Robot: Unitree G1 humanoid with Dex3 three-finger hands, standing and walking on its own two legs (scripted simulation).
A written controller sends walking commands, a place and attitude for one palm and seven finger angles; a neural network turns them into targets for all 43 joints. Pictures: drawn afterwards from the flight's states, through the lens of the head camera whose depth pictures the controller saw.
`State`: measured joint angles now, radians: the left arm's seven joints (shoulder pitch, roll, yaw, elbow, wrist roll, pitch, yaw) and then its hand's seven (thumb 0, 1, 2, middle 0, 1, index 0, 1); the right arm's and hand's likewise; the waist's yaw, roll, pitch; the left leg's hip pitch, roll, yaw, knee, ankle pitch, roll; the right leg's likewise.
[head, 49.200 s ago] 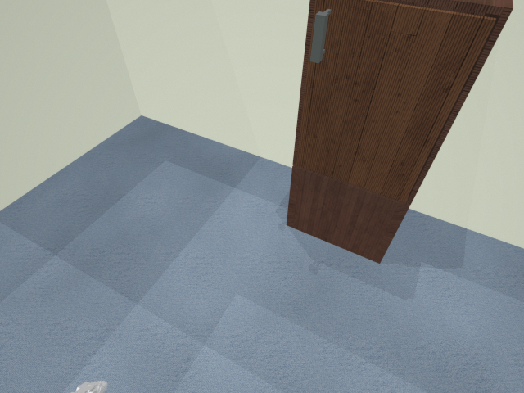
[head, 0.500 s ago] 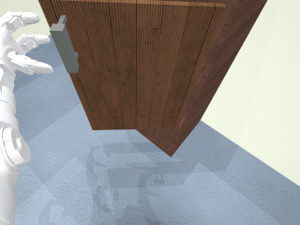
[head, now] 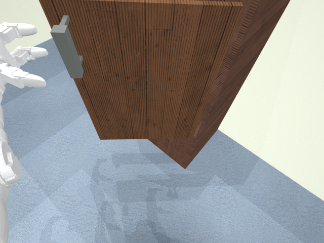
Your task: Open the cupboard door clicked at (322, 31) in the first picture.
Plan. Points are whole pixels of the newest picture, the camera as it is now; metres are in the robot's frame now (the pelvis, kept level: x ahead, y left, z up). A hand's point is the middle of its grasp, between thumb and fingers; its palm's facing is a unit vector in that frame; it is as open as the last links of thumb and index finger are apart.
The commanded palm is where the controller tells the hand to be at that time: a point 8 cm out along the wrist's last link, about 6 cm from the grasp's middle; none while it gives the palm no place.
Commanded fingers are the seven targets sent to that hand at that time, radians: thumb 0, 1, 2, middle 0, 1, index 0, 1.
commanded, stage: move the hooked fingers beside the handle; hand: left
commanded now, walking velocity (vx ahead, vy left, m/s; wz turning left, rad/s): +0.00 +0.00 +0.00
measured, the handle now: (71, 47) +0.53 +0.18 +0.17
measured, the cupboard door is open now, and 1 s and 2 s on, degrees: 43 43 41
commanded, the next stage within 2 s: slide the fingers in behind the handle in 0.06 s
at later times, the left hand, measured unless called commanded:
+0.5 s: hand (44, 56) +0.50 +0.23 +0.17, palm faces -0.03 -1.00 +0.02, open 14.0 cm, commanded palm +0.48 +0.28 +0.17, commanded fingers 0.00 -0.50 0.30 -0.30 -1.20 -0.30 -1.20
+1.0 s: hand (50, 60) +0.49 +0.21 +0.17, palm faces +0.02 -1.00 -0.01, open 14.3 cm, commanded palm +0.48 +0.24 +0.17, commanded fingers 0.00 -0.50 0.30 -0.30 -1.20 -0.30 -1.20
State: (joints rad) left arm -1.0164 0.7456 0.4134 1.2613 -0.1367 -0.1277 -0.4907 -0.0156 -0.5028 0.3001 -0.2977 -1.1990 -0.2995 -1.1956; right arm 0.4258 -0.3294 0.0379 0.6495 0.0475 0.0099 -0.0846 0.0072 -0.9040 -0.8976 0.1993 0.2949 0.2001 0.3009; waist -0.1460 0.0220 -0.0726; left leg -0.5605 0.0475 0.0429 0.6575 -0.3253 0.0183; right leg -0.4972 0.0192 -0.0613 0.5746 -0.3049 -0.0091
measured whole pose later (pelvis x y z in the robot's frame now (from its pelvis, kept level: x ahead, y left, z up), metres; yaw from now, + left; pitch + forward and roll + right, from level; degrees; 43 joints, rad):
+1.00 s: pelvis +0.00 +0.00 +0.00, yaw +1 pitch +11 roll -2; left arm -1.00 0.55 0.30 1.15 -0.16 -0.16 -0.29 -0.02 -0.50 0.30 -0.21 -1.17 -0.25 -1.18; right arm 0.41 -0.30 0.03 0.69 0.03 -0.03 -0.05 0.01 -0.90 -0.90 0.20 0.29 0.20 0.30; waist -0.11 0.03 -0.07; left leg -0.54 0.03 0.03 0.67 -0.33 0.02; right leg -0.47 0.00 -0.07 0.60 -0.32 -0.01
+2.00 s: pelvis -0.01 +0.00 +0.00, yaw +0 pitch +11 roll -2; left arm -1.02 0.53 0.35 1.18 -0.14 -0.19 -0.29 -0.02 -0.43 0.33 -0.31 -1.21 -0.30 -1.20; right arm 0.41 -0.30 0.03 0.68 0.03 -0.05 -0.06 0.01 -0.90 -0.90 0.20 0.29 0.20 0.30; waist -0.14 0.02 -0.07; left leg -0.54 0.04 0.04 0.65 -0.31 0.01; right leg -0.48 0.02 -0.06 0.59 -0.31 -0.01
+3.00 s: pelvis +0.00 -0.01 +0.00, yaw -1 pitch +8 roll -1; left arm -0.76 0.41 0.33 0.91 -0.18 -0.12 -0.24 -0.01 0.67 0.74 -0.33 -1.35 -0.33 -1.35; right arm 0.42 -0.30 0.02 0.65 0.05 -0.02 -0.04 0.01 -0.91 -0.90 0.20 0.29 0.20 0.30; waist -0.10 0.04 -0.09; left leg -0.43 0.05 0.07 0.60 -0.31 0.00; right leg -0.41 0.03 -0.03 0.57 -0.31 -0.02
